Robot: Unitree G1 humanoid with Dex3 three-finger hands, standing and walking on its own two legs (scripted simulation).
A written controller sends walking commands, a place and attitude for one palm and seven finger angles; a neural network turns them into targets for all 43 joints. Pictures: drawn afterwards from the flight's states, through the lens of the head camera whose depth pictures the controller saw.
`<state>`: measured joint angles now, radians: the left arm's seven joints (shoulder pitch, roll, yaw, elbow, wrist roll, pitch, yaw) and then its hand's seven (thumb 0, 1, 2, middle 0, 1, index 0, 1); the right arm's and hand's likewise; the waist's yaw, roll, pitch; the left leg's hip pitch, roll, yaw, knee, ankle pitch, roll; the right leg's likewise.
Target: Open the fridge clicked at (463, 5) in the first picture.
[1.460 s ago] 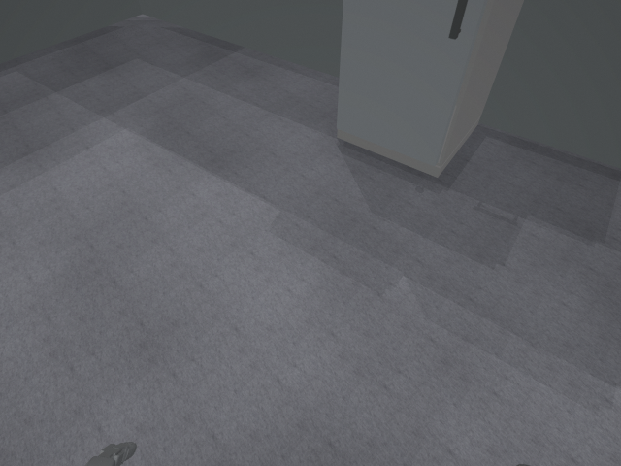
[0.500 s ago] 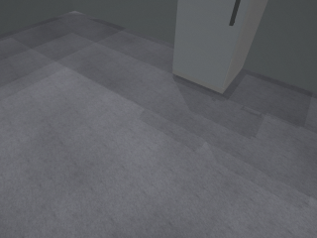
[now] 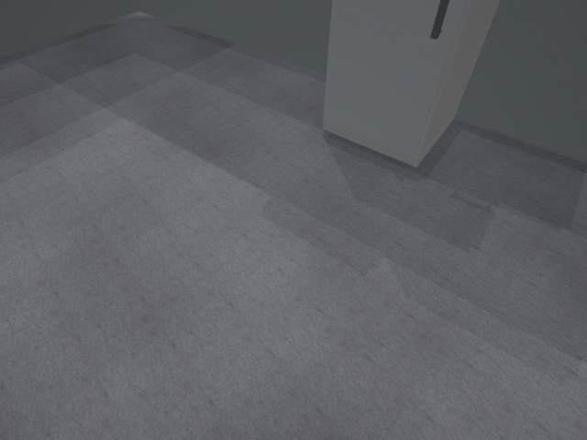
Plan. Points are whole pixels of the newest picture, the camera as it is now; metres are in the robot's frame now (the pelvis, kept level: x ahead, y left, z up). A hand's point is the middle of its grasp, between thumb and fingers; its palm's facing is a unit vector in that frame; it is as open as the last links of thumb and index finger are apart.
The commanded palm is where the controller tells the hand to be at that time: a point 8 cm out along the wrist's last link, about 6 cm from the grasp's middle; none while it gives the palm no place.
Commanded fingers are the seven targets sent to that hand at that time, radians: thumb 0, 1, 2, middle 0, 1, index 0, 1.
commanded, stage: look at it before walking up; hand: right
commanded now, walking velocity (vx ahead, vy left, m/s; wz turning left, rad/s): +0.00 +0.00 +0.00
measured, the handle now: out of the picture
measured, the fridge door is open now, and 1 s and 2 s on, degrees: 0 0 0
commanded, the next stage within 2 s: walk to a spot facing it in 0.28 s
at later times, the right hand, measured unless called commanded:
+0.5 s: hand out of the picture +0.08 -0.24 -0.16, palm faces -0.03 +0.95 -0.32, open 7.4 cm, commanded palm none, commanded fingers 0.00 -0.90 -0.90 0.20 0.30 0.20 0.30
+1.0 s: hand (420, 415) +0.22 -0.20 -0.20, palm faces -0.10 +0.99 -0.13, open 7.4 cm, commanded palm none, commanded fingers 0.00 -0.90 -0.90 0.20 0.30 0.20 0.30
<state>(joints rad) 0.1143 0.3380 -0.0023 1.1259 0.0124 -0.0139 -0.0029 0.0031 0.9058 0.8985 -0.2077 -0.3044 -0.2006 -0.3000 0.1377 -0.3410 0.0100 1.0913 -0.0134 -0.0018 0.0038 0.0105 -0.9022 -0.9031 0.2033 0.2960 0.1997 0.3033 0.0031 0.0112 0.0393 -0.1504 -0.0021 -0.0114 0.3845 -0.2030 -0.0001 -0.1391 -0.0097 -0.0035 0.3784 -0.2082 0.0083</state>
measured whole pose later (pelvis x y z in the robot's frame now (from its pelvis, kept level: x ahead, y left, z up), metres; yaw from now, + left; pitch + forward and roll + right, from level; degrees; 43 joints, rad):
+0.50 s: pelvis +0.01 +0.00 +0.00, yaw +1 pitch -2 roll +0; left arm 0.12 0.32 -0.01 1.12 0.02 0.00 0.00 0.00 0.91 0.90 -0.21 -0.30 -0.20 -0.30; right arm 0.16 -0.32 0.01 1.09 -0.02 0.01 0.00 0.01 -0.90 -0.90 0.20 0.30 0.20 0.30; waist 0.00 0.01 0.01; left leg -0.13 -0.01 -0.02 0.40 -0.23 0.00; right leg -0.12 -0.01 -0.01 0.40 -0.24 0.01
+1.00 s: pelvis +0.16 -0.03 -0.01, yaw +5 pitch -1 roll +2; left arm 0.55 0.09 -0.01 1.21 0.02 -0.08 0.04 0.00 0.91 0.90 -0.21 -0.30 -0.20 -0.30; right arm 0.20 -0.20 -0.05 1.05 -0.02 0.01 0.03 0.01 -0.91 -0.90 0.20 0.30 0.19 0.30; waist 0.04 0.03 0.08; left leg -0.59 0.06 0.11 0.96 -0.24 0.02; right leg 0.15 -0.02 -0.12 0.28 -0.42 -0.02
